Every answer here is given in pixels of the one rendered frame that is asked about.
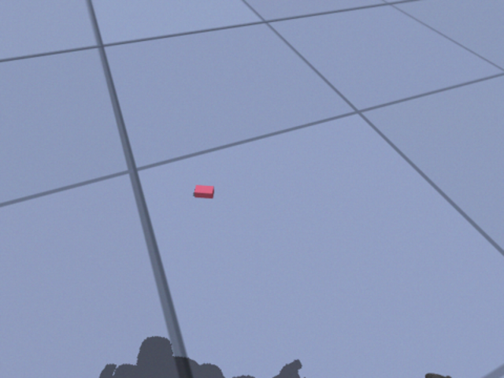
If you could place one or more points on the small box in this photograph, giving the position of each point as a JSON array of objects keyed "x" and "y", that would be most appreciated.
[{"x": 204, "y": 191}]

